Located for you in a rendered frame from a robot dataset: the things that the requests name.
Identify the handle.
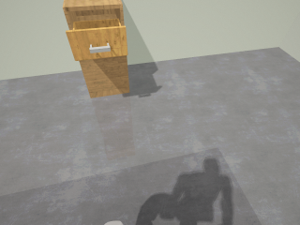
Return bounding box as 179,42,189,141
89,43,111,53

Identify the cabinet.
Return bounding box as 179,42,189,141
63,0,130,98

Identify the drawer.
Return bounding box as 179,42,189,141
66,19,128,61

